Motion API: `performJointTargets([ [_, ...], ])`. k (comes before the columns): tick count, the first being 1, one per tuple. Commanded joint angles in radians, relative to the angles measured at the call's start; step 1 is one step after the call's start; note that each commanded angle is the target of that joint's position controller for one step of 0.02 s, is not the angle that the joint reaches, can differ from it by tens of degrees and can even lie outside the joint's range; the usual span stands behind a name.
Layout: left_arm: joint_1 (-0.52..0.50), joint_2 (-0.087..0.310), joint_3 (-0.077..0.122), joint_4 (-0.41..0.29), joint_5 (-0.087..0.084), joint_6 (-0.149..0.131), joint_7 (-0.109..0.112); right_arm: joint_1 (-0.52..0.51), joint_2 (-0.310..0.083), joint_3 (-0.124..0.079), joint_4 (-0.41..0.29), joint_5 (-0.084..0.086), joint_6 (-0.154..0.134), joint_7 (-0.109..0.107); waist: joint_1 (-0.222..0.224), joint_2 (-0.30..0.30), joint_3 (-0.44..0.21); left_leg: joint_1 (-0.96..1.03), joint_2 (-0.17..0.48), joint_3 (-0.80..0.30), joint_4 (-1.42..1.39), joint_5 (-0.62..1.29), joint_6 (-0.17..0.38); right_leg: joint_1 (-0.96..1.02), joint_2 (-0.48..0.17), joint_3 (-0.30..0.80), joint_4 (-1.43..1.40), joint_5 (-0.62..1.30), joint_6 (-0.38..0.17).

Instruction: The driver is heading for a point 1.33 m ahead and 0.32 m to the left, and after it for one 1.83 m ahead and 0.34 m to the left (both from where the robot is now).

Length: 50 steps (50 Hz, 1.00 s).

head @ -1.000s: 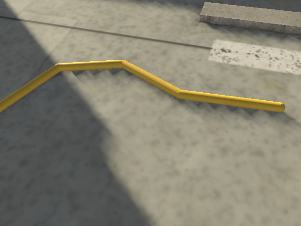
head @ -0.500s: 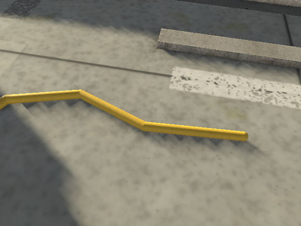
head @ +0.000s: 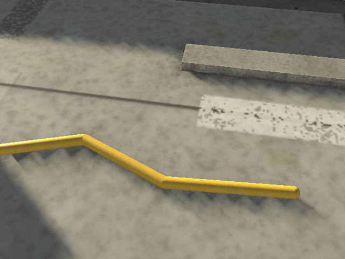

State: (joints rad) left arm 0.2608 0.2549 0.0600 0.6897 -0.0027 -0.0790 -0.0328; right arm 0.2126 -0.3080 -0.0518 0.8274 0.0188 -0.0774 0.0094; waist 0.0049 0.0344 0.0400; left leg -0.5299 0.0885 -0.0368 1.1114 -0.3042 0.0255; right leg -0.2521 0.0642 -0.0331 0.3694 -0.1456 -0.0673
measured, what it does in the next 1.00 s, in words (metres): walks ahead: left foot, then right foot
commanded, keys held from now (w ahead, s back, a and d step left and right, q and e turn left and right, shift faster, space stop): w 1.00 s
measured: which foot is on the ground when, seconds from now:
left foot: up 0.00-0.30, down 0.32-0.92, up 0.94-1.00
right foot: down 0.00-0.34, up 0.36-0.78, down 0.80-1.00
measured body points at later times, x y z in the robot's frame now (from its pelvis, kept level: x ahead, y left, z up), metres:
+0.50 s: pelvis +0.27 +0.08 +0.00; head +0.30 +0.10 +0.45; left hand +0.37 +0.36 -0.13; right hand +0.38 -0.19 -0.11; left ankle +0.31 +0.16 -0.74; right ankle +0.22 -0.08 -0.66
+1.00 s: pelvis +0.54 +0.04 -0.01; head +0.58 +0.04 +0.44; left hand +0.75 +0.28 -0.09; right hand +0.54 -0.25 -0.14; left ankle +0.39 +0.16 -0.65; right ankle +0.58 -0.09 -0.74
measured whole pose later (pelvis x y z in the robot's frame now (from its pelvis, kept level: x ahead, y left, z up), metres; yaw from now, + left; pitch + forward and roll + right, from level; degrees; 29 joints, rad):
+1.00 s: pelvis +0.54 +0.04 -0.01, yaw +0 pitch +2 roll -1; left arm 0.06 0.25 0.04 0.71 -0.01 -0.07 -0.02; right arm 0.38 -0.30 -0.03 0.91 0.03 -0.07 0.01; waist -0.04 0.02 0.04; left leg -0.32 0.02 -0.03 1.11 -0.46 0.02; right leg -0.33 -0.01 -0.05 0.45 -0.16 -0.01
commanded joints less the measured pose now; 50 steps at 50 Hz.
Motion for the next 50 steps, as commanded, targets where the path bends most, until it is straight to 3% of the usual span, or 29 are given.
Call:
performJointTargets([
  [1, -0.024, 0.127, 0.033, -0.044, -0.005, -0.031, 0.007, 0.024, -0.048, -0.011, -0.055, -0.009, 0.008, -0.006, -0.028, -0.102, -0.049, -0.121, 0.058, -0.03, -0.079, 0.093, -0.028, 0.093, -0.28, 0.255, -0.229, 0.164, -0.193],
  [4, 0.01, 0.148, 0.037, -0.016, -0.006, -0.025, 0.017, -0.084, -0.034, -0.003, -0.086, -0.018, 0.004, 0.0, 0.002, -0.085, -0.011, -0.137, 0.051, -0.018, -0.275, 0.269, -0.045, 0.082, -0.252, 0.183, -0.252, 0.151, -0.175],
  [7, 0.052, 0.175, 0.043, 0.015, -0.014, -0.02, 0.023, -0.184, -0.027, 0.005, -0.109, -0.011, -0.006, 0.012, 0.039, -0.089, 0.008, -0.069, 0.012, 0.011, -0.452, 0.403, -0.047, 0.076, -0.233, 0.126, -0.245, 0.133, -0.146],
  [11, 0.114, 0.193, 0.049, 0.062, -0.022, -0.007, 0.026, -0.27, -0.048, 0.004, -0.147, -0.002, -0.013, 0.031, 0.065, -0.091, 0.028, -0.076, -0.008, 0.005, -0.553, 0.368, -0.018, 0.189, -0.289, 0.145, -0.197, 0.109, -0.132],
  [14, 0.113, 0.208, 0.055, 0.083, -0.023, 0.009, 0.034, -0.242, -0.075, -0.006, -0.151, -0.004, -0.021, 0.04, 0.035, -0.112, 0.006, -0.013, -0.03, 0.023, -0.599, 0.251, 0.022, 0.272, -0.321, 0.159, -0.12, 0.219, -0.104],
  [15, 0.094, 0.211, 0.054, 0.082, -0.022, 0.016, 0.037, -0.174, -0.095, -0.017, -0.134, -0.006, -0.022, 0.037, -0.009, -0.116, -0.034, 0.091, -0.059, 0.053, -0.625, 0.226, 0.042, 0.276, -0.296, 0.135, -0.033, 0.368, -0.084],
  [16, 0.096, 0.188, 0.044, 0.08, -0.016, 0.022, 0.04, -0.029, -0.136, -0.04, -0.09, -0.01, -0.022, 0.029, -0.071, -0.101, -0.13, 0.294, -0.077, 0.071, -0.625, 0.235, 0.07, 0.235, -0.243, 0.092, 0.141, 0.476, -0.057],
  [17, 0.108, 0.136, 0.02, 0.054, 0.006, 0.024, 0.046, 0.153, -0.214, -0.061, -0.058, -0.02, -0.02, 0.019, -0.132, 0.007, -0.287, 0.591, 0.097, -0.122, -0.591, 0.295, 0.135, 0.05, -0.178, 0.038, 0.457, 0.25, -0.013],
  [18, 0.24, 0.03, -0.01, 0.041, -0.003, 0.004, 0.037, 0.203, -0.286, -0.076, -0.037, -0.019, -0.013, 0.024, -0.065, 0.282, -0.404, 0.916, 0.297, -0.595, -0.708, 0.046, 0.299, -0.358, 0.0, 0.048, 0.794, -0.379, 0.06],
  [19, 0.177, 0.128, 0.008, 0.055, -0.021, -0.012, 0.035, 0.201, -0.186, -0.052, -0.047, -0.002, -0.014, 0.027, -0.115, 0.178, -0.381, 0.896, 0.283, -0.69, -0.807, -0.14, 0.28, -0.477, -0.036, 0.172, 0.903, -0.437, 0.054],
  [20, 0.077, 0.177, 0.022, 0.026, -0.04, -0.02, 0.032, 0.133, -0.148, -0.038, -0.059, -0.006, -0.016, 0.024, -0.11, 0.118, -0.239, 0.777, 0.255, -0.551, -0.825, -0.134, 0.234, -0.536, -0.086, 0.152, 0.914, -0.348, 0.04],
  [21, 0.023, 0.169, 0.019, 0.013, -0.032, -0.022, 0.038, 0.061, -0.128, -0.03, -0.073, -0.015, -0.015, 0.023, -0.08, 0.039, -0.161, 0.639, 0.22, -0.446, -0.837, -0.036, 0.21, -0.507, -0.136, 0.12, 0.874, -0.257, 0.036],
  [22, 0.0, 0.162, 0.022, 0.009, -0.015, -0.019, 0.042, 0.017, -0.1, -0.022, -0.08, -0.023, -0.016, 0.023, -0.055, 0.029, -0.106, 0.525, 0.19, -0.374, -0.861, 0.067, 0.209, -0.471, -0.165, 0.114, 0.817, -0.198, 0.04],
  [23, 0.016, 0.15, 0.024, 0.011, -0.01, -0.011, 0.042, -0.003, -0.08, -0.015, -0.083, -0.033, -0.02, 0.024, -0.023, 0.052, -0.095, 0.457, 0.162, -0.321, -0.885, 0.139, 0.202, -0.408, -0.189, 0.123, 0.783, -0.157, 0.041],
  [24, 0.034, 0.136, 0.023, 0.018, -0.011, -0.002, 0.041, -0.009, -0.074, -0.014, -0.082, -0.032, -0.024, 0.024, -0.009, 0.062, -0.095, 0.423, 0.143, -0.282, -0.909, 0.18, 0.203, -0.372, -0.193, 0.119, 0.759, -0.137, 0.044],
  [27, 0.009, 0.106, 0.017, 0.011, -0.003, 0.014, 0.043, 0.016, -0.102, -0.021, -0.058, -0.021, -0.034, 0.017, 0.001, 0.036, -0.06, 0.381, 0.135, -0.195, -0.959, 0.301, 0.222, -0.395, -0.202, 0.103, 0.669, -0.063, 0.07],
  [33, -0.16, 0.068, 0.001, -0.024, -0.005, 0.006, 0.032, 0.095, -0.127, -0.024, -0.016, -0.012, -0.018, -0.002, -0.054, 0.025, -0.013, 0.424, 0.085, -0.061, -0.98, 0.365, 0.175, -0.41, -0.179, 0.066, 0.36, 0.214, 0.087],
  [37, -0.299, 0.067, -0.005, -0.072, -0.012, -0.004, 0.009, 0.174, -0.139, -0.024, 0.021, -0.005, -0.002, -0.005, -0.106, 0.013, 0.034, 0.538, 0.127, -0.075, -0.954, 0.35, 0.177, -0.463, -0.159, 0.051, 0.232, 0.218, 0.072],
  [40, -0.361, 0.067, -0.008, -0.101, -0.016, -0.018, -0.013, 0.21, -0.151, -0.029, 0.043, -0.004, 0.017, -0.011, -0.114, 0.019, 0.044, 0.609, 0.154, -0.075, -0.902, 0.422, 0.17, -0.454, -0.131, 0.034, 0.159, 0.163, 0.051],
  [42, -0.41, 0.082, -0.001, -0.118, -0.016, -0.027, -0.023, 0.3, -0.108, -0.013, 0.069, -0.007, 0.031, -0.009, -0.135, -0.005, 0.0, 0.708, 0.124, -0.08, -0.803, 0.703, 0.152, -0.372, -0.064, -0.034, 0.099, 0.036, 0.017],
  [43, -0.372, 0.087, 0.006, -0.111, -0.016, -0.031, -0.025, 0.317, -0.133, -0.015, 0.079, -0.004, 0.036, -0.009, -0.108, 0.035, -0.065, 0.713, 0.116, -0.077, -0.716, 0.937, 0.137, -0.233, -0.023, -0.063, 0.068, 0.028, 0.0],
  [44, -0.245, 0.117, 0.023, -0.075, -0.017, -0.032, -0.026, 0.287, -0.163, -0.018, 0.077, 0.004, 0.04, -0.013, -0.031, 0.055, -0.17, 0.645, 0.103, -0.057, -0.581, 1.063, 0.114, 0.012, -0.017, -0.056, 0.036, 0.12, -0.029],
  [45, -0.049, 0.158, 0.043, -0.017, -0.021, -0.026, -0.017, 0.203, -0.201, -0.027, 0.048, 0.006, 0.035, -0.015, 0.077, 0.078, -0.262, 0.461, 0.081, -0.039, -0.419, 1.009, 0.085, 0.301, -0.081, 0.003, 0.044, 0.201, -0.072],
  [46, 0.15, 0.241, 0.065, 0.033, 0.002, -0.01, 0.003, 0.14, -0.14, -0.011, -0.001, -0.007, 0.013, -0.012, 0.156, -0.031, -0.382, 0.097, -0.011, 0.017, -0.107, 0.628, 0.03, 0.682, -0.307, 0.259, 0.09, 0.254, -0.166],
  [47, 0.165, 0.235, 0.056, 0.044, -0.002, 0.006, 0.017, 0.194, -0.041, 0.016, -0.001, -0.014, -0.012, -0.01, 0.121, -0.256, -0.466, -0.178, -0.119, 0.004, 0.169, -0.278, -0.012, 0.831, -0.528, 0.555, 0.075, 0.431, -0.297],
  [48, 0.153, 0.178, 0.041, 0.045, -0.001, 0.018, 0.026, 0.129, -0.135, -0.011, -0.009, 0.009, -0.03, -0.003, 0.16, -0.158, -0.376, -0.242, -0.068, -0.08, 0.238, -0.273, -0.014, 0.707, -0.484, 0.473, 0.046, 0.393, -0.282],
  [49, 0.092, 0.147, 0.031, 0.045, 0.0, 0.021, 0.028, 0.069, -0.123, -0.011, -0.036, 0.032, -0.033, 0.003, 0.123, -0.152, -0.257, -0.268, -0.014, -0.049, 0.184, -0.209, -0.014, 0.584, -0.412, 0.335, 0.016, 0.32, -0.229],
  [50, 0.016, 0.133, 0.028, 0.049, 0.0, 0.019, 0.023, 0.042, -0.094, -0.006, -0.051, 0.021, -0.031, 0.002, 0.075, -0.122, -0.156, -0.246, 0.022, -0.017, 0.087, -0.151, -0.019, 0.425, -0.357, 0.284, -0.048, 0.234, -0.191],
])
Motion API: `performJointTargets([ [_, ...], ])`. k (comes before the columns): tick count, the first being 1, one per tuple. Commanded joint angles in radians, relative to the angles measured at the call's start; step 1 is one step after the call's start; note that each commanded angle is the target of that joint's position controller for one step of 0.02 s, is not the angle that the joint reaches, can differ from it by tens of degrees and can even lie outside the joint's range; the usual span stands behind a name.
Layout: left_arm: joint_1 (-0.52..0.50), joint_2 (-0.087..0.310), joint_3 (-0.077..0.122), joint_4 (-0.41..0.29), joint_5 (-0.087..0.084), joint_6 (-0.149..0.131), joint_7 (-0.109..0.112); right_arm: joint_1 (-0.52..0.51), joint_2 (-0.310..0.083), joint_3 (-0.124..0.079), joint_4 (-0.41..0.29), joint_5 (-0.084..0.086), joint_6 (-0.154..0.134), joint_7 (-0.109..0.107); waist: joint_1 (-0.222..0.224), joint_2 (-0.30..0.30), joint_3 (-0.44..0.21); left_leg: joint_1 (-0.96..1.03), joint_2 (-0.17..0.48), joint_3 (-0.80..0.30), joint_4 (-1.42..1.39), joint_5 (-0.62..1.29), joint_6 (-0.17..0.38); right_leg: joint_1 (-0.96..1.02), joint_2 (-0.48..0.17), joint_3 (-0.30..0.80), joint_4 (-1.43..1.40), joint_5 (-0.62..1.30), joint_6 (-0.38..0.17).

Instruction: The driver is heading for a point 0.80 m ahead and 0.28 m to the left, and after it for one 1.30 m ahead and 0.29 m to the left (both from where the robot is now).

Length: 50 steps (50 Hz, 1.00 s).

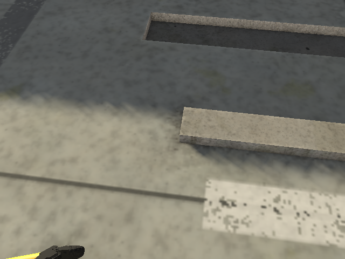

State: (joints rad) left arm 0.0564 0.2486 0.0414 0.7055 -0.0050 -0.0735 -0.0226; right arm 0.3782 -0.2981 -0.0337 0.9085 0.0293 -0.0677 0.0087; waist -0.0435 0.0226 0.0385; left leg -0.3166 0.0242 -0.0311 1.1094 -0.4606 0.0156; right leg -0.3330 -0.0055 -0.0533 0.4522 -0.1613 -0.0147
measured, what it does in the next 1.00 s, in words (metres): walks ahead, turning left: left foot, then right foot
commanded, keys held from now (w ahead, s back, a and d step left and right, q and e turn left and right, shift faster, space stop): w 0.44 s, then w+q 0.56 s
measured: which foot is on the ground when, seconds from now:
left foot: up 0.00-0.14, down 0.16-0.54, up 0.56-0.80, down 0.82-1.00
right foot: down 0.00-0.44, up 0.46-0.50, down 0.52-0.80, up 0.82-1.00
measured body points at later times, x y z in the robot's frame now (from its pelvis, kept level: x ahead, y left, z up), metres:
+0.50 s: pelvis +0.22 +0.02 +0.02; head +0.26 +0.02 +0.47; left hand +0.33 +0.30 -0.10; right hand +0.34 -0.25 -0.10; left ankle +0.16 +0.17 -0.72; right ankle +0.13 -0.11 -0.68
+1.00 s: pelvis +0.46 +0.05 +0.00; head +0.48 +0.07 +0.45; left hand +0.64 +0.33 -0.08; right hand +0.50 -0.21 -0.13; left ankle +0.44 +0.11 -0.74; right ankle +0.52 -0.11 -0.66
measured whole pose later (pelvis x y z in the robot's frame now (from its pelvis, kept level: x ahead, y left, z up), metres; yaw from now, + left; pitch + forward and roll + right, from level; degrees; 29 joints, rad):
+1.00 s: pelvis +0.46 +0.05 +0.00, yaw +15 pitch -2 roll +0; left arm -0.02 0.24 0.04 0.78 -0.02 -0.12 0.00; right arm 0.42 -0.22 -0.07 0.92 0.01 -0.08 0.02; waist -0.08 -0.04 0.07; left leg -0.17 -0.12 -0.03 0.45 -0.25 0.11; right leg -0.50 -0.05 0.09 1.08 -0.37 0.01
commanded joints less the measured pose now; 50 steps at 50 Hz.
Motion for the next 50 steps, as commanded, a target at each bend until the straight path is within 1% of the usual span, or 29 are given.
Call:
performJointTargets([
  [1, 0.168, 0.123, 0.04, 0.025, 0.006, 0.009, 0.013, -0.132, -0.1, -0.031, -0.131, -0.007, -0.031, -0.003, 0.093, -0.119, -0.094, -0.405, 0.106, -0.014, 0.031, 0.041, -0.02, 0.374, -0.27, 0.281, -0.188, 0.192, -0.231],
  [6, 0.076, 0.172, 0.055, 0.037, -0.003, -0.015, 0.01, -0.106, -0.019, -0.003, -0.134, -0.031, 0.004, 0.001, 0.007, -0.13, -0.012, -0.185, 0.109, 0.024, -0.247, 0.243, -0.044, 0.059, -0.211, 0.12, -0.322, 0.158, -0.219],
  [8, 0.119, 0.19, 0.061, 0.059, -0.012, -0.014, 0.011, -0.199, -0.036, -0.002, -0.158, -0.024, -0.001, 0.009, 0.039, -0.115, 0.007, -0.186, 0.087, 0.033, -0.388, 0.354, -0.033, 0.082, -0.2, 0.107, -0.331, 0.104, -0.201],
  [9, 0.166, 0.163, 0.055, 0.07, -0.02, -0.007, 0.011, -0.256, -0.077, -0.014, -0.17, -0.02, -0.006, 0.013, 0.073, -0.022, 0.024, -0.244, 0.065, 0.055, -0.436, 0.36, -0.029, 0.169, -0.154, 0.078, -0.319, 0.089, -0.184],
  [12, 0.389, 0.175, 0.048, 0.169, -0.031, 0.031, 0.016, -0.438, -0.02, -0.003, -0.234, -0.005, -0.029, 0.024, 0.158, -0.025, -0.05, -0.194, -0.012, 0.096, -0.699, 0.28, -0.04, 0.45, -0.169, 0.147, -0.165, 0.359, -0.151],
  [15, 0.279, 0.238, 0.05, 0.144, -0.02, 0.027, 0.031, -0.136, -0.119, -0.057, -0.139, 0.013, -0.009, 0.019, -0.023, -0.102, -0.32, 0.533, 0.033, 0.019, -0.742, 0.501, 0.017, 0.121, -0.142, 0.112, 0.134, 0.609, -0.062],
  [16, 0.231, 0.171, 0.03, 0.111, -0.009, 0.004, 0.018, 0.014, -0.182, -0.081, -0.094, 0.006, 0.021, 0.003, -0.096, -0.015, -0.423, 0.898, 0.178, -0.111, -0.634, 0.553, 0.099, -0.217, -0.085, 0.065, 0.323, 0.37, -0.014],
  [17, 0.179, 0.109, 0.014, 0.089, -0.01, -0.008, 0.008, 0.085, -0.195, -0.095, -0.055, 0.012, 0.047, -0.012, -0.132, 0.138, -0.428, 0.974, 0.331, -0.27, -0.687, 0.569, 0.195, -0.455, -0.021, 0.051, 0.523, -0.369, 0.019],
  [19, 0.15, 0.165, 0.041, 0.084, -0.059, -0.001, 0.005, -0.075, -0.107, -0.072, -0.089, -0.032, 0.048, -0.025, -0.07, 0.103, -0.247, 0.76, 0.306, -0.177, -0.741, 0.491, 0.166, -0.522, -0.11, 0.1, 0.633, -0.373, -0.006],
  [21, 0.1, 0.141, 0.038, 0.061, -0.045, 0.012, 0.005, -0.208, -0.081, -0.065, -0.104, -0.037, 0.034, -0.012, -0.017, 0.132, -0.072, 0.574, 0.253, -0.122, -0.8, 0.434, 0.143, -0.485, -0.12, 0.06, 0.505, -0.353, -0.004],
  [23, 0.007, 0.085, 0.016, 0.01, -0.025, 0.015, 0.001, -0.181, -0.138, -0.09, -0.072, -0.025, 0.02, 0.004, -0.021, 0.15, 0.013, 0.536, 0.249, -0.13, -0.8, 0.593, 0.151, -0.436, -0.058, 0.017, 0.297, -0.486, 0.01],
  [25, 0.04, 0.064, 0.011, 0.025, -0.002, 0.012, -0.004, -0.231, -0.173, -0.101, -0.058, 0.003, 0.017, 0.001, 0.045, 0.114, -0.002, 0.425, 0.225, -0.115, -0.704, 0.778, 0.136, -0.175, -0.025, 0.028, -0.121, -0.486, 0.033],
  [26, 0.242, 0.105, 0.035, 0.112, -0.003, 0.021, -0.001, -0.314, -0.203, -0.109, -0.081, 0.017, 0.023, -0.008, 0.14, 0.101, -0.097, 0.27, 0.2, -0.079, -0.637, 0.815, 0.134, 0.15, -0.003, -0.029, -0.226, -0.102, 0.054],
  [27, 0.546, 0.212, 0.075, 0.205, 0.0, 0.034, 0.01, -0.461, -0.149, -0.085, -0.14, 0.001, 0.013, -0.006, 0.317, -0.034, -0.23, -0.048, 0.108, 0.019, -0.422, 0.821, 0.069, 0.634, -0.011, -0.024, -0.173, 0.06, 0.036],
  [28, 0.613, 0.248, 0.096, 0.261, -0.008, 0.055, 0.022, -0.45, -0.056, -0.061, -0.153, -0.016, 0.001, 0.005, 0.306, -0.219, -0.265, -0.452, -0.01, 0.043, -0.196, -0.036, 0.007, 1.0, -0.144, 0.122, -0.057, 0.319, -0.008],
  [30, 0.43, 0.177, 0.079, 0.177, 0.022, 0.083, 0.041, -0.375, -0.054, -0.059, -0.129, 0.066, -0.006, 0.029, 0.217, -0.202, -0.225, -0.676, -0.005, -0.067, -0.029, -0.113, 0.031, 0.994, -0.293, 0.169, -0.023, 0.512, -0.086],
  [31, 0.312, 0.171, 0.077, 0.142, 0.025, 0.082, 0.038, -0.387, -0.064, -0.057, -0.138, 0.074, 0.006, 0.035, 0.174, -0.179, -0.124, -0.691, 0.037, -0.033, -0.044, -0.058, 0.027, 0.879, -0.306, 0.146, -0.065, 0.461, -0.099],
  [33, 0.076, 0.136, 0.055, 0.089, 0.035, 0.059, 0.03, -0.385, -0.034, -0.046, -0.146, 0.039, 0.029, 0.039, 0.076, -0.15, 0.052, -0.474, 0.064, 0.098, -0.27, 0.059, -0.005, 0.495, -0.265, 0.032, -0.196, 0.437, -0.091],
  [34, 0.022, 0.166, 0.062, 0.097, 0.034, 0.04, 0.035, -0.352, 0.01, -0.032, -0.149, 0.012, 0.037, 0.041, 0.029, -0.165, 0.049, -0.278, 0.05, 0.14, -0.349, 0.129, -0.01, 0.355, -0.233, -0.029, -0.214, 0.464, -0.087],
  [36, -0.059, 0.218, 0.081, 0.107, 0.011, -0.006, 0.039, -0.134, -0.067, -0.068, -0.097, -0.002, 0.05, 0.026, -0.092, -0.203, -0.029, 0.02, 0.038, 0.102, -0.365, 0.3, 0.021, 0.253, -0.216, -0.064, -0.161, 0.581, -0.081],
  [38, -0.101, 0.192, 0.076, 0.117, -0.023, -0.041, 0.028, 0.01, -0.122, -0.103, -0.061, -0.008, 0.071, 0.011, -0.154, -0.18, -0.058, 0.156, 0.027, 0.086, -0.43, 0.397, 0.074, 0.251, -0.2, -0.073, -0.025, 0.6, -0.071],
  [39, -0.141, 0.169, 0.069, 0.112, -0.03, -0.051, 0.022, 0.13, -0.132, -0.12, -0.021, -0.019, 0.081, 0.008, -0.208, -0.132, -0.075, 0.261, 0.018, 0.092, -0.513, 0.478, 0.106, 0.229, -0.165, -0.084, 0.127, 0.57, -0.054],
  [40, -0.223, 0.137, 0.057, 0.09, -0.032, -0.058, 0.022, 0.278, -0.12, -0.126, 0.04, -0.04, 0.079, 0.007, -0.29, 0.023, -0.058, 0.4, 0.029, 0.089, -0.677, 0.635, 0.162, 0.111, -0.075, -0.093, 0.472, 0.209, -0.023],
  [41, -0.276, 0.05, 0.03, 0.046, -0.019, -0.058, 0.025, 0.312, -0.102, -0.115, 0.081, -0.061, 0.058, 0.006, -0.277, 0.249, 0.033, 0.4, 0.024, 0.054, -0.743, 0.712, 0.178, -0.053, 0.024, -0.08, 0.83, -0.332, -0.012],
  [42, -0.156, -0.021, 0.008, 0.024, -0.002, -0.054, 0.022, 0.22, -0.085, -0.08, 0.059, -0.061, 0.019, 0.019, -0.096, 0.353, 0.04, 0.368, 0.036, -0.094, -0.669, 1.058, 0.175, -0.154, 0.044, 0.022, 0.995, -0.477, -0.029],
  [43, 0.044, 0.014, 0.008, 0.027, -0.03, -0.06, 0.01, 0.115, -0.072, -0.071, -0.015, -0.047, -0.01, 0.031, 0.034, 0.277, -0.037, 0.426, 0.16, -0.344, -0.691, 1.024, 0.34, -0.23, 0.072, 0.114, 0.971, -0.417, -0.019],
  [44, 0.082, 0.09, 0.022, 0.032, -0.046, -0.071, 0.002, 0.033, -0.134, -0.098, -0.051, -0.019, -0.021, 0.035, 0.047, 0.191, -0.03, 0.409, 0.232, -0.48, -0.802, 0.604, 0.419, -0.318, 0.035, 0.133, 0.918, -0.381, -0.008],
  [46, -0.006, 0.144, 0.034, 0.027, -0.056, -0.072, 0.015, -0.065, -0.126, -0.09, -0.086, -0.008, -0.033, 0.037, 0.057, 0.02, -0.007, 0.304, 0.273, -0.643, -0.89, 0.174, 0.375, -0.364, -0.059, 0.186, 0.829, -0.261, -0.021],
  [50, -0.128, 0.115, 0.027, 0.019, 0.008, -0.038, 0.028, -0.055, -0.121, -0.077, -0.094, -0.017, -0.037, -0.019, 0.028, -0.014, 0.033, 0.117, 0.188, -0.391, -0.923, 0.402, 0.286, -0.254, -0.101, 0.163, 0.469, -0.117, 0.057],
])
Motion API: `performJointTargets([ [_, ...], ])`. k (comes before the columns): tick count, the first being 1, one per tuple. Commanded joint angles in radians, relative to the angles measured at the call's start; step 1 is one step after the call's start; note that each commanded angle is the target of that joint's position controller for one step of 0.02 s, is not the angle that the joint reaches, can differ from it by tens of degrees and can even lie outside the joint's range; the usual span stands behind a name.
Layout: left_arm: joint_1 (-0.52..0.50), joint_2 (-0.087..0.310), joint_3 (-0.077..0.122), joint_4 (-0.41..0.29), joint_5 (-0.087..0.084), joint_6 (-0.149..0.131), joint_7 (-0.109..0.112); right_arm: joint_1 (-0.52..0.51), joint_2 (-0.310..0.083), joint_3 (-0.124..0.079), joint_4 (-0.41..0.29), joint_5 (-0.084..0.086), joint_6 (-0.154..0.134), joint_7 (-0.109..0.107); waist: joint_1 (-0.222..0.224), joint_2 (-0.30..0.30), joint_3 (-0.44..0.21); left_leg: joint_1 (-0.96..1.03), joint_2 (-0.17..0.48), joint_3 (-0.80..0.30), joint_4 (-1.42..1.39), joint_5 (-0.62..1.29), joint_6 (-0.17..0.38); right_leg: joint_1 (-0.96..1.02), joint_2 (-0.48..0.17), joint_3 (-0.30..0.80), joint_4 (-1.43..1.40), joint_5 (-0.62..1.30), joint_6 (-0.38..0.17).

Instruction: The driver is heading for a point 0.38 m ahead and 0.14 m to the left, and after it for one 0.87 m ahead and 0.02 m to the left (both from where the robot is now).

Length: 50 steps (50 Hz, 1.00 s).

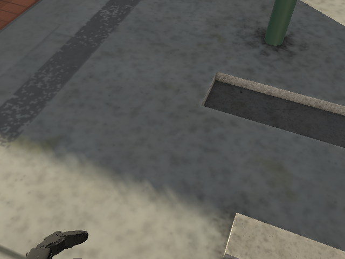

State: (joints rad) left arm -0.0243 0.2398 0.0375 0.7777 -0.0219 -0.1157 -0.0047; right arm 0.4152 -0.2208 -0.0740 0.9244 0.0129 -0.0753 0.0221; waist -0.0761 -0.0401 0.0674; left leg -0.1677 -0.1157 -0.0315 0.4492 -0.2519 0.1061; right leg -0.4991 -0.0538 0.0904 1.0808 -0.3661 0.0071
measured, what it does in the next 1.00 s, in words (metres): walks ahead, turning left: right foot, then left foot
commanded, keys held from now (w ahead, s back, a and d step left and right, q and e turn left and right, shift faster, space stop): q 1.00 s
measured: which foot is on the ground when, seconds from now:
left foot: down 0.00-0.22, up 0.24-0.64, down 0.66-1.00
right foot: up 0.00-0.20, down 0.22-0.66, up 0.68-1.00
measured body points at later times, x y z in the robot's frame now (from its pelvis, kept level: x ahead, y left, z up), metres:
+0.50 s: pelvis +0.18 -0.06 +0.00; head +0.22 -0.04 +0.45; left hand +0.22 +0.24 -0.12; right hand +0.40 -0.30 -0.10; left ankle +0.16 +0.07 -0.68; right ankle +0.29 -0.15 -0.74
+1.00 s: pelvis +0.19 -0.02 +0.01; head +0.20 +0.02 +0.45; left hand +0.16 +0.31 -0.11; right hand +0.48 -0.17 -0.07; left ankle +0.15 +0.07 -0.74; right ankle +0.30 -0.14 -0.69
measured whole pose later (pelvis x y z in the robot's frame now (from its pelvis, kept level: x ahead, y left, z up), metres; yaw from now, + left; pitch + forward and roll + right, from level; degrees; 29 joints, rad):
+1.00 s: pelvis +0.19 -0.02 +0.01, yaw +36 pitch +2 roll -3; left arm 0.06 0.32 0.08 0.81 0.00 0.01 0.02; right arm 0.20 -0.31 -0.07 0.63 0.00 0.03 -0.04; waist -0.01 -0.02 0.04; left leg -0.30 -0.06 -0.15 0.47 -0.20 0.05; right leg -0.45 0.02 0.08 0.81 -0.34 0.08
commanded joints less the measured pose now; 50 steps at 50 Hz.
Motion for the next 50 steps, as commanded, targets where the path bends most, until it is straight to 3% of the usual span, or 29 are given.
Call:
performJointTargets([
  [1, -0.082, 0.099, 0.023, -0.057, 0.03, 0.008, 0.01, -0.087, -0.207, -0.04, -0.107, -0.002, -0.022, -0.046, 0.044, 0.059, 0.01, -0.067, 0.28, -0.307, -0.239, 0.303, 0.161, -0.038, -0.03, -0.009, -0.262, 0.17, 0.049],
  [3, -0.124, 0.067, 0.017, -0.069, 0.03, 0.012, 0.003, -0.069, -0.209, -0.044, -0.105, -0.002, 0.002, -0.059, 0.021, 0.086, -0.012, -0.116, 0.196, -0.191, -0.179, 0.44, 0.096, 0.075, 0.042, -0.067, -0.428, 0.344, 0.066],
  [6, -0.124, 0.076, 0.029, -0.084, 0.021, 0.019, -0.001, -0.034, -0.196, -0.047, -0.098, 0.009, 0.032, -0.059, 0.001, 0.119, -0.061, -0.08, 0.189, -0.215, -0.091, 0.408, 0.042, 0.145, 0.094, -0.069, -0.536, 0.446, 0.064],
  [8, -0.075, 0.11, 0.044, -0.072, 0.02, 0.014, 0.001, -0.059, -0.189, -0.048, -0.111, 0.012, 0.044, -0.069, 0.032, 0.142, -0.079, -0.03, 0.202, -0.272, -0.011, 0.363, 0.021, 0.177, 0.091, -0.039, -0.587, 0.425, 0.044],
  [10, 0.078, 0.153, 0.064, -0.023, 0.034, 0.002, 0.006, -0.134, -0.161, -0.044, -0.154, 0.005, 0.048, -0.076, 0.116, 0.145, -0.14, -0.027, 0.146, -0.275, 0.164, 0.393, -0.025, 0.321, 0.065, -0.04, -0.649, 0.488, 0.004],
  [11, 0.199, 0.205, 0.074, -0.008, 0.054, -0.001, 0.009, -0.144, -0.105, -0.025, -0.189, -0.011, 0.048, -0.074, 0.155, 0.041, -0.262, -0.12, 0.079, -0.222, 0.416, 0.176, -0.068, 0.53, -0.096, 0.092, -0.615, 0.705, -0.052],
  [12, 0.206, 0.239, 0.067, -0.016, 0.075, 0.011, 0.007, 0.063, -0.027, -0.007, -0.183, -0.016, 0.047, -0.074, 0.049, -0.233, -0.361, -0.337, -0.053, -0.166, 0.707, -0.529, -0.118, 0.736, -0.344, 0.422, -0.621, 1.026, -0.205],
  [13, 0.18, 0.236, 0.07, -0.016, 0.052, 0.024, 0.0, 0.183, -0.126, -0.022, -0.165, 0.022, 0.056, -0.067, 0.011, -0.288, -0.436, -0.418, 0.029, -0.173, 0.871, -0.468, -0.135, 0.728, -0.425, 0.641, -0.684, 0.648, -0.298],
  [14, 0.099, 0.145, 0.049, -0.056, 0.038, 0.034, 0.004, 0.083, -0.194, -0.04, -0.163, 0.029, 0.074, -0.07, 0.039, -0.161, -0.312, -0.467, 0.08, -0.135, 0.918, -0.373, -0.159, 0.617, -0.348, 0.501, -0.731, 0.427, -0.267],
  [15, 0.05, 0.106, 0.034, -0.062, 0.033, 0.05, 0.009, -0.017, -0.221, -0.049, -0.185, 0.022, 0.092, -0.074, 0.053, -0.084, -0.232, -0.467, 0.111, -0.09, 0.9, -0.297, -0.169, 0.498, -0.289, 0.354, -0.756, 0.298, -0.225],
  [16, 0.022, 0.096, 0.028, -0.061, 0.038, 0.062, 0.012, -0.065, -0.226, -0.057, -0.196, 0.013, 0.112, -0.079, 0.053, -0.052, -0.182, -0.435, 0.139, -0.078, 0.878, -0.26, -0.174, 0.393, -0.243, 0.262, -0.777, 0.256, -0.207],
  [18, 0.017, 0.13, 0.037, -0.038, 0.056, 0.07, 0.019, -0.091, -0.181, -0.051, -0.227, 0.008, 0.128, -0.076, 0.043, -0.081, -0.131, -0.345, 0.161, -0.045, 0.78, -0.221, -0.167, 0.25, -0.186, 0.122, -0.822, 0.288, -0.201],
  [20, 0.047, 0.148, 0.045, -0.017, 0.055, 0.069, 0.027, -0.111, -0.142, -0.038, -0.249, 0.008, 0.124, -0.075, 0.056, -0.081, -0.144, -0.337, 0.167, -0.023, 0.676, -0.216, -0.168, 0.278, -0.198, 0.07, -0.834, 0.381, -0.236],
  [24, 0.049, 0.195, 0.06, -0.011, 0.041, 0.085, 0.041, -0.174, -0.152, -0.027, -0.288, 0.0, 0.124, -0.061, 0.07, -0.06, -0.182, -0.292, 0.202, -0.011, 0.515, -0.131, -0.162, 0.319, -0.257, 0.021, -0.855, 0.393, -0.266],
  [29, 0.048, 0.23, 0.07, -0.004, 0.023, 0.109, 0.033, -0.204, -0.177, -0.027, -0.304, 0.002, 0.132, -0.033, 0.073, -0.087, -0.155, -0.179, 0.182, 0.053, 0.317, -0.099, -0.126, 0.313, -0.26, -0.069, -0.842, 0.306, -0.228],
  [31, 0.047, 0.235, 0.071, 0.003, 0.006, 0.12, 0.03, -0.177, -0.178, -0.032, -0.296, -0.001, 0.134, -0.022, 0.044, -0.08, -0.156, -0.098, 0.159, 0.087, 0.153, -0.028, -0.093, 0.317, -0.253, -0.105, -0.778, 0.284, -0.184],
  [32, 0.071, 0.218, 0.069, 0.014, 0.0, 0.125, 0.029, -0.148, -0.19, -0.04, -0.283, -0.004, 0.135, -0.023, 0.037, -0.064, -0.16, -0.025, 0.136, 0.089, 0.073, 0.017, -0.065, 0.285, -0.23, -0.136, -0.717, 0.247, -0.14],
  [33, 0.119, 0.178, 0.061, 0.034, 0.002, 0.13, 0.022, -0.111, -0.236, -0.056, -0.278, -0.007, 0.136, -0.03, 0.034, 0.041, -0.143, 0.069, 0.185, -0.026, -0.048, 0.143, -0.014, 0.185, -0.17, -0.2, -0.568, 0.144, -0.056],
  [34, 0.125, 0.113, 0.042, -0.001, 0.05, 0.13, 0.012, -0.101, -0.35, -0.078, -0.299, -0.008, 0.137, -0.051, 0.08, 0.357, -0.129, 0.188, 0.44, -0.392, -0.084, 0.468, 0.115, -0.095, -0.016, -0.298, -0.241, -0.224, 0.055],
  [35, 0.007, 0.153, 0.056, -0.044, 0.048, 0.121, 0.022, -0.112, -0.368, -0.077, -0.324, -0.043, 0.114, -0.042, 0.013, 0.305, -0.143, 0.061, 0.504, -0.507, -0.14, 0.421, 0.254, -0.171, 0.058, -0.116, -0.048, -0.308, 0.061],
  [36, -0.003, 0.179, 0.066, -0.045, 0.026, 0.122, 0.028, -0.163, -0.335, -0.069, -0.326, -0.05, 0.09, -0.037, 0.038, 0.212, -0.124, 0.042, 0.447, -0.415, -0.152, 0.361, 0.22, -0.181, 0.035, -0.06, 0.025, -0.219, 0.044],
  [37, 0.035, 0.185, 0.072, -0.029, 0.019, 0.124, 0.034, -0.221, -0.307, -0.064, -0.329, -0.033, 0.076, -0.04, 0.074, 0.182, -0.112, 0.034, 0.392, -0.341, -0.143, 0.315, 0.156, -0.185, 0.023, -0.045, 0.025, -0.121, 0.033],
  [38, 0.058, 0.189, 0.077, -0.005, 0.026, 0.126, 0.043, -0.254, -0.27, -0.053, -0.337, -0.018, 0.074, -0.044, 0.084, 0.153, -0.124, 0.04, 0.361, -0.308, -0.132, 0.292, 0.114, -0.178, 0.013, -0.037, 0.022, -0.066, 0.035],
  [39, 0.068, 0.191, 0.079, -0.002, 0.034, 0.127, 0.046, -0.269, -0.256, -0.045, -0.339, -0.01, 0.074, -0.049, 0.093, 0.162, -0.127, 0.023, 0.343, -0.287, -0.125, 0.336, 0.106, -0.155, 0.021, -0.04, 0.039, -0.023, 0.044],
  [42, 0.075, 0.17, 0.076, -0.01, 0.022, 0.12, 0.041, -0.24, -0.235, -0.034, -0.343, -0.014, 0.076, -0.059, 0.092, 0.166, -0.161, 0.045, 0.315, -0.277, -0.111, 0.393, 0.114, -0.119, 0.047, -0.034, 0.014, 0.039, 0.06],
  [46, 0.03, 0.146, 0.063, -0.031, 0.02, 0.115, 0.033, -0.213, -0.258, -0.043, -0.345, -0.009, 0.086, -0.069, 0.064, 0.187, -0.145, 0.07, 0.301, -0.329, -0.094, 0.306, 0.116, -0.087, 0.063, -0.015, -0.204, 0.046, 0.077],
  [50, 0.04, 0.158, 0.061, -0.036, 0.013, 0.107, 0.018, -0.225, -0.273, -0.049, -0.359, -0.012, 0.097, -0.06, 0.055, 0.205, -0.146, 0.015, 0.296, -0.407, -0.074, 0.294, 0.125, 0.027, 0.087, -0.007, -0.334, 0.005, 0.069],
])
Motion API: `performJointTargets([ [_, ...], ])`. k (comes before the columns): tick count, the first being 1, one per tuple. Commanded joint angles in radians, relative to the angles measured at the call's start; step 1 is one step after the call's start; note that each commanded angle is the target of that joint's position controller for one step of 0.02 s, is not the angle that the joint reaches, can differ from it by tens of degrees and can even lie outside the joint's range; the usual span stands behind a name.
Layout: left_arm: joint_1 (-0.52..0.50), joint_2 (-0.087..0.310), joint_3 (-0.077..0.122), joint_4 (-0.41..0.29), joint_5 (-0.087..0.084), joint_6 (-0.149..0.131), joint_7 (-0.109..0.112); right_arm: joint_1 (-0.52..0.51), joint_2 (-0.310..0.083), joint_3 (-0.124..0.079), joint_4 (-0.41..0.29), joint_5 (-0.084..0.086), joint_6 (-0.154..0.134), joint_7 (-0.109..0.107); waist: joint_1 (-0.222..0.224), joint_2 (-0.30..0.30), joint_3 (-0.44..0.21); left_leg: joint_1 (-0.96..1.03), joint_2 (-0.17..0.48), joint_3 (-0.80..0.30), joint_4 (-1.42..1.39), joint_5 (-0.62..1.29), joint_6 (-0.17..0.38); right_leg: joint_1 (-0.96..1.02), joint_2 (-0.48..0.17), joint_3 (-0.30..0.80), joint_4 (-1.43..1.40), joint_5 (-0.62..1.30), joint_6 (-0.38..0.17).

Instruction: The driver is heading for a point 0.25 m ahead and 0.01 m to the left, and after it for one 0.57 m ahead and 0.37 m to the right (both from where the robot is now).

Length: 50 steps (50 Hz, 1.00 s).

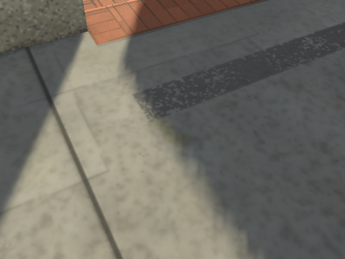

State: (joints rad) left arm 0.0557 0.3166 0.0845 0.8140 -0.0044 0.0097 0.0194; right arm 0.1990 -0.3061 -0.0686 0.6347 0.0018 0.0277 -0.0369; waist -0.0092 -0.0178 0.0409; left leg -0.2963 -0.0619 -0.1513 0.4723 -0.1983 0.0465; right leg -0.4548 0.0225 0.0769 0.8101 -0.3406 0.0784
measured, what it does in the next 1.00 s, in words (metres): walks ahead: right foot, then left foot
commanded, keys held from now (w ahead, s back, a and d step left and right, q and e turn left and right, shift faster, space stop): q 0.42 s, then no key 0.10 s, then w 0.18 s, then w+e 0.30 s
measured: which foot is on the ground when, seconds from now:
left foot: down 0.00-0.14, up 0.16-0.54, down 0.56-1.00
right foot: up 0.00-0.12, down 0.14-0.54, up 0.56-1.00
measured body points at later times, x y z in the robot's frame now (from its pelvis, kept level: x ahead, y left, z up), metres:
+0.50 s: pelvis +0.00 -0.01 +0.00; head +0.04 +0.01 +0.44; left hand +0.03 +0.30 -0.11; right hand +0.23 -0.23 -0.09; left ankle -0.03 +0.12 -0.72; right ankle +0.02 -0.15 -0.74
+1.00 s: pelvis +0.10 +0.04 +0.00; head +0.12 +0.05 +0.45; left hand +0.18 +0.34 -0.11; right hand +0.24 -0.22 -0.11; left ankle -0.04 +0.12 -0.74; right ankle +0.28 -0.06 -0.70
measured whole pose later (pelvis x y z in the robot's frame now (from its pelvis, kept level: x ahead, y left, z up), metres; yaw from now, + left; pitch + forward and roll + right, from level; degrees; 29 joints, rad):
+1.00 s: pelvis +0.10 +0.04 +0.00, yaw +14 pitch +2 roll +1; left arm 0.18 0.30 0.05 0.80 -0.02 -0.04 -0.05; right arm 0.34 -0.29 -0.07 0.74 0.00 -0.06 -0.01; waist -0.04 -0.03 -0.01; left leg 0.06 -0.01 0.09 0.19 -0.28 0.01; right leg -0.60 -0.07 0.02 0.68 -0.06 0.02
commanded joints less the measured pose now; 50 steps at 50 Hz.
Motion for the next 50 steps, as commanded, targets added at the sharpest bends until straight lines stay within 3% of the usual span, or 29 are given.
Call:
performJointTargets([
  [1, -0.032, 0.084, 0.015, -0.072, -0.007, -0.022, -0.01, -0.017, -0.188, -0.055, -0.073, 0.001, -0.004, 0.002, -0.011, 0.185, -0.123, 0.14, 0.238, -0.308, -0.088, 0.261, 0.183, 0.007, 0.016, 0.008, -0.095, -0.031, -0.007],
  [4, 0.014, 0.091, 0.018, -0.069, -0.009, -0.033, -0.022, -0.044, -0.183, -0.053, -0.082, 0.012, 0.004, 0.006, 0.008, 0.192, -0.138, 0.152, 0.215, -0.365, -0.047, 0.327, 0.163, 0.092, 0.025, 0.008, -0.246, -0.001, -0.026],
  [6, 0.088, 0.106, 0.028, -0.048, -0.003, -0.038, -0.025, -0.068, -0.165, -0.047, -0.09, 0.026, 0.011, 0.0, 0.047, 0.163, -0.147, 0.082, 0.152, -0.339, 0.012, 0.223, 0.096, 0.258, -0.014, 0.001, -0.464, 0.21, -0.059],
  [7, 0.113, 0.168, 0.042, -0.052, 0.013, -0.033, -0.02, -0.024, -0.118, -0.035, -0.09, 0.018, 0.012, -0.001, 0.023, 0.011, -0.178, -0.042, 0.069, -0.24, 0.17, -0.039, 0.038, 0.393, -0.192, 0.148, -0.491, 0.3, -0.124],
  [8, 0.086, 0.24, 0.052, -0.054, 0.034, -0.022, -0.016, 0.027, -0.104, -0.036, -0.11, 0.022, 0.005, 0.0, -0.031, -0.254, -0.123, -0.27, -0.103, -0.035, 0.347, -0.424, -0.023, 0.419, -0.384, 0.383, -0.511, 0.51, -0.29],
  [9, 0.067, 0.185, 0.04, -0.077, 0.041, -0.027, -0.013, 0.028, -0.198, -0.062, -0.098, 0.003, -0.004, 0.0, -0.005, -0.203, -0.115, -0.297, -0.025, -0.025, 0.587, -0.455, -0.072, 0.354, -0.466, 0.429, -0.518, 0.522, -0.383],
  [10, 0.014, 0.13, 0.024, -0.097, 0.034, -0.029, -0.005, 0.033, -0.233, -0.079, -0.079, 0.012, -0.001, 0.004, -0.022, -0.136, -0.095, -0.289, 0.001, -0.024, 0.675, -0.38, -0.084, 0.323, -0.403, 0.323, -0.505, 0.486, -0.352],
  [11, -0.029, 0.104, 0.017, -0.104, 0.022, -0.025, 0.001, 0.046, -0.213, -0.08, -0.057, 0.014, 0.009, 0.002, -0.035, -0.11, -0.07, -0.294, 0.012, -0.008, 0.712, -0.317, -0.101, 0.312, -0.326, 0.221, -0.496, 0.421, -0.299],
  [12, -0.034, 0.092, 0.012, -0.108, 0.009, -0.024, 0.007, 0.046, -0.188, -0.074, -0.052, 0.011, 0.019, 0.001, -0.023, -0.112, -0.057, -0.325, 0.016, 0.0, 0.748, -0.262, -0.115, 0.326, -0.293, 0.169, -0.494, 0.397, -0.278],
  [14, 0.0, 0.1, 0.009, -0.101, 0.008, -0.015, 0.019, 0.017, -0.139, -0.058, -0.071, 0.02, 0.024, 0.007, -0.001, -0.119, -0.042, -0.332, 0.028, 0.051, 0.726, -0.209, -0.134, 0.333, -0.259, 0.081, -0.506, 0.434, -0.283],
  [17, 0.07, 0.126, 0.018, -0.093, 0.016, -0.001, 0.028, -0.058, -0.109, -0.04, -0.113, 0.023, 0.019, 0.013, 0.053, -0.144, -0.067, -0.352, 0.07, 0.091, 0.575, -0.193, -0.154, 0.444, -0.288, 0.05, -0.507, 0.473, -0.308],
  [20, 0.062, 0.167, 0.033, -0.1, 0.009, 0.006, 0.019, -0.07, -0.09, -0.026, -0.133, 0.014, 0.017, 0.026, 0.061, -0.154, -0.091, -0.241, 0.104, 0.137, 0.417, -0.2, -0.145, 0.427, -0.312, -0.002, -0.503, 0.502, -0.308],
  [24, 0.066, 0.194, 0.039, -0.093, -0.014, 0.006, -0.003, -0.035, -0.102, -0.03, -0.131, 0.013, 0.023, 0.036, 0.045, -0.159, -0.094, -0.082, 0.08, 0.185, 0.214, -0.172, -0.104, 0.378, -0.325, -0.026, -0.465, 0.516, -0.29],
  [26, 0.046, 0.181, 0.031, -0.085, -0.033, 0.003, -0.009, 0.039, -0.102, -0.036, -0.1, 0.009, 0.025, 0.038, -0.006, -0.136, -0.101, 0.07, 0.053, 0.205, -0.019, -0.005, -0.052, 0.33, -0.303, -0.054, -0.384, 0.472, -0.24],
  [27, 0.103, 0.136, 0.016, -0.06, -0.029, -0.002, -0.015, 0.072, -0.122, -0.043, -0.085, 0.011, 0.027, 0.033, -0.012, -0.074, -0.126, 0.214, 0.053, 0.177, -0.099, 0.082, -0.021, 0.243, -0.268, -0.097, -0.32, 0.318, -0.179],
  [28, 0.122, 0.044, -0.017, -0.068, 0.019, -0.01, -0.028, 0.119, -0.185, -0.056, -0.084, 0.013, 0.026, 0.02, -0.005, 0.158, -0.172, 0.396, 0.246, -0.081, -0.127, 0.246, 0.035, 0.051, -0.175, -0.196, -0.094, -0.037, -0.082],
  [29, 0.064, 0.041, -0.023, -0.123, 0.024, -0.02, -0.027, 0.147, -0.263, -0.067, -0.099, -0.003, 0.014, 0.022, -0.033, 0.308, -0.165, 0.391, 0.451, -0.363, -0.164, 0.089, 0.235, -0.191, -0.051, -0.186, 0.113, -0.331, -0.039],
  [30, 0.007, 0.121, 0.002, -0.128, -0.002, -0.027, -0.023, 0.184, -0.219, -0.059, -0.077, -0.01, -0.013, 0.031, -0.093, 0.205, -0.159, 0.333, 0.445, -0.406, -0.23, -0.17, 0.286, -0.236, -0.082, -0.076, 0.253, -0.308, -0.043],
  [31, 0.005, 0.141, 0.013, -0.128, -0.022, -0.031, -0.03, 0.158, -0.18, -0.043, -0.056, -0.009, -0.034, 0.034, -0.066, 0.203, -0.096, 0.297, 0.392, -0.346, -0.264, -0.385, 0.234, -0.264, -0.111, -0.053, 0.271, -0.221, -0.063],
  [32, 0.024, 0.139, 0.018, -0.105, -0.023, -0.034, -0.031, 0.111, -0.164, -0.037, -0.052, -0.005, -0.047, 0.032, -0.042, 0.204, -0.047, 0.263, 0.348, -0.295, -0.285, -0.444, 0.187, -0.27, -0.123, -0.053, 0.26, -0.143, -0.074],
  [34, 0.041, 0.139, 0.021, -0.083, -0.01, -0.044, -0.035, 0.071, -0.138, -0.022, -0.05, -0.002, -0.06, 0.022, -0.02, 0.203, 0.004, 0.224, 0.3, -0.222, -0.325, -0.359, 0.154, -0.255, -0.127, -0.051, 0.224, 0.009, -0.07],
  [39, 0.054, 0.087, 0.005, -0.056, -0.016, -0.064, -0.047, 0.091, -0.131, -0.025, -0.028, -0.011, -0.095, 0.015, -0.02, 0.133, 0.0, 0.266, 0.289, -0.076, -0.364, -0.15, 0.146, -0.27, -0.127, -0.051, 0.085, 0.22, -0.048],
  [44, 0.025, 0.065, -0.01, -0.079, -0.022, -0.06, -0.053, 0.123, -0.152, -0.038, 0.022, -0.012, -0.106, 0.021, -0.045, 0.117, 0.042, 0.266, 0.331, 0.022, -0.392, -0.092, 0.153, -0.275, -0.114, -0.024, -0.045, 0.28, -0.032],
  [50, -0.035, 0.047, -0.027, -0.135, -0.02, -0.069, -0.078, 0.141, -0.156, -0.05, 0.072, 0.007, -0.102, 0.025, -0.069, 0.094, 0.082, 0.325, 0.355, 0.156, -0.357, 0.028, 0.127, -0.26, -0.114, -0.063, -0.163, 0.263, -0.084],
])
Keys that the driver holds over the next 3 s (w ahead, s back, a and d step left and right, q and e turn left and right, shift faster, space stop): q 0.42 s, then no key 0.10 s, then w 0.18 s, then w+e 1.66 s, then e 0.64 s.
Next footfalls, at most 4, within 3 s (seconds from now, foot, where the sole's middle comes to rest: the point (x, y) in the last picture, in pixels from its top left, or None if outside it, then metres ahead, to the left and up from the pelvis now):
0.14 right None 0.06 -0.14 -0.78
0.56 left None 0.00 0.13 -0.78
1.12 right None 0.35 -0.05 -0.78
1.60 left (128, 210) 0.65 0.16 -0.78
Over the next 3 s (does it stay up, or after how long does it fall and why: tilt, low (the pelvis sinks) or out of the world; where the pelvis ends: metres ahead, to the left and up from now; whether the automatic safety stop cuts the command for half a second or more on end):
stays up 1.01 -0.17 -0.01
